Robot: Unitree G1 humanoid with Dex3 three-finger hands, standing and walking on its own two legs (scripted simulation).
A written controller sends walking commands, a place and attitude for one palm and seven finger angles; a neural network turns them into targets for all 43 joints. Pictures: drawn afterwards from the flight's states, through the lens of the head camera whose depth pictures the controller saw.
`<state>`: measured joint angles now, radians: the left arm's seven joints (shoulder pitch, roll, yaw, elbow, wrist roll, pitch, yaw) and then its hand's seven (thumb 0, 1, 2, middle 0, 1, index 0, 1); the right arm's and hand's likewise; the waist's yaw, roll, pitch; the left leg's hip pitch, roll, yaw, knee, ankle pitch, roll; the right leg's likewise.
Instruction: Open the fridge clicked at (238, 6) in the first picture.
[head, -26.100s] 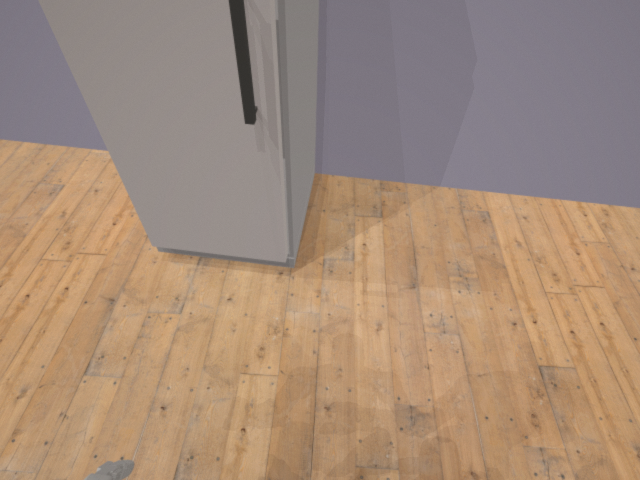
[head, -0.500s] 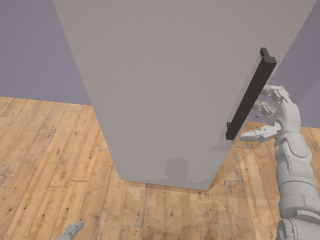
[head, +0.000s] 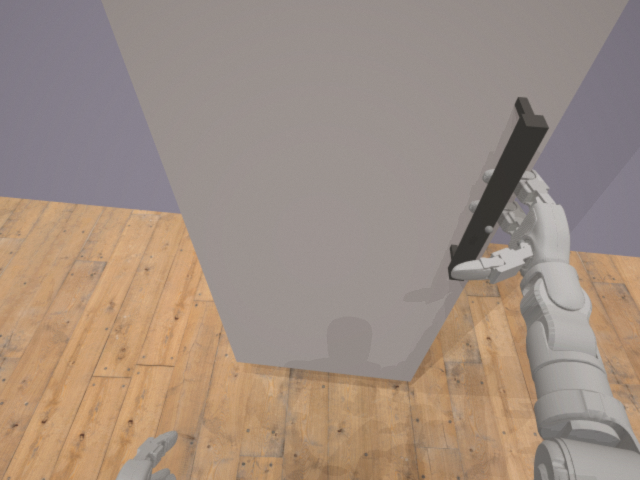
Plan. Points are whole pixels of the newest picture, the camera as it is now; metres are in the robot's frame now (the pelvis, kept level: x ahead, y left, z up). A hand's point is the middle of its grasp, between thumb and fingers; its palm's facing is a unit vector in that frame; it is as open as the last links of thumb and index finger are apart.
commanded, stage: slide the fingers in behind the handle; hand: right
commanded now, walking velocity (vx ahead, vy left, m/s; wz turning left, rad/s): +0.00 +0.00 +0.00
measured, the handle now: (484, 202) +0.47 -0.17 +0.10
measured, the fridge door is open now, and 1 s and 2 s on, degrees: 0 0 0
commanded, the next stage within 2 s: grip the handle and tug to test in 0.96 s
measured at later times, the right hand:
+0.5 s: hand (474, 227) +0.41 -0.15 +0.11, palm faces +0.03 +1.00 -0.01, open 14.1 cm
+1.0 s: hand (473, 226) +0.42 -0.15 +0.11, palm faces +0.02 +1.00 +0.00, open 14.0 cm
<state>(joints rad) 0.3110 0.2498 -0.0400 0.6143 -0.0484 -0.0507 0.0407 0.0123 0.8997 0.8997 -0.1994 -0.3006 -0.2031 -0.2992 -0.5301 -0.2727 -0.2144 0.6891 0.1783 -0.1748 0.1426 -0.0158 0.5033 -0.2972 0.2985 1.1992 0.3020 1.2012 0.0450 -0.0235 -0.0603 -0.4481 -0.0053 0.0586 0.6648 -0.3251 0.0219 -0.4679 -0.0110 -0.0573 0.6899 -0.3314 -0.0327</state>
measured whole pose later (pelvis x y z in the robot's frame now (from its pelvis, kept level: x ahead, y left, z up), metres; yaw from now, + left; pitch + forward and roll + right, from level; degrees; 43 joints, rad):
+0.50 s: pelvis +0.00 +0.01 +0.00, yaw +0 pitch +6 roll +0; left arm 0.31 0.26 -0.03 0.64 -0.05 -0.05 0.04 0.01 0.90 0.90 -0.20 -0.30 -0.20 -0.30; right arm -0.55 -0.25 -0.20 0.72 0.17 -0.20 0.11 -0.02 0.50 -0.30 0.30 1.20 0.28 1.20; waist 0.04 -0.03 -0.05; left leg -0.44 -0.01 0.07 0.66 -0.32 0.04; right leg -0.46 -0.02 -0.05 0.68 -0.32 -0.02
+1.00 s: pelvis +0.00 +0.01 +0.00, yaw +0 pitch +6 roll +1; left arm 0.31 0.25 -0.03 0.63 -0.04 -0.05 0.04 0.01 0.90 0.90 -0.20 -0.30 -0.20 -0.30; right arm -0.53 -0.24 -0.19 0.70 0.17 -0.20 0.11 -0.02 0.50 -0.30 0.30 1.20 0.29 1.20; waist 0.04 -0.03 -0.06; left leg -0.44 -0.01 0.06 0.66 -0.33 0.03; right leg -0.46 -0.01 -0.05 0.68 -0.33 -0.03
